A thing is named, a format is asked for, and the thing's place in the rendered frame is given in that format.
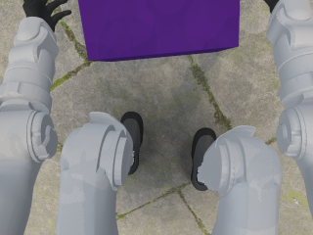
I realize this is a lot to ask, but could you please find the left robot upper arm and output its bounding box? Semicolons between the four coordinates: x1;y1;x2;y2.
0;110;59;235

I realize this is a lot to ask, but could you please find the robot left forearm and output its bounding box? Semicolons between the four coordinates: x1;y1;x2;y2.
0;17;60;115

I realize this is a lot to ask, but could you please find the robot left hand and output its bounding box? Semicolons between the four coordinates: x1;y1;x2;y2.
22;0;72;32

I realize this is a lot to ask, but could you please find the robot right hand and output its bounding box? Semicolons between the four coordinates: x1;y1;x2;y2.
263;0;279;14

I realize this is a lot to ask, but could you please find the robot left foot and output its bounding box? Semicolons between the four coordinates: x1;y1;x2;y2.
120;112;144;175

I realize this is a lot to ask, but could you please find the carton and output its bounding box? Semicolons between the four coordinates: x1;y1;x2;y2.
77;0;241;62

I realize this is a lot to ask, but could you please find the robot foot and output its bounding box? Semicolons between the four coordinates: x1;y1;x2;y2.
191;127;217;191
120;112;144;175

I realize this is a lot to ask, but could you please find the robot right foot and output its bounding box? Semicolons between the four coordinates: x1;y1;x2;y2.
191;127;217;191

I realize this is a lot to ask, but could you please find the right robot upper arm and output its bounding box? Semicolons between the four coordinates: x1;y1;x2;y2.
276;104;313;219

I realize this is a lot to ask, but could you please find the robot right forearm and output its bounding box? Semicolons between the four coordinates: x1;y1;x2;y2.
266;0;313;109

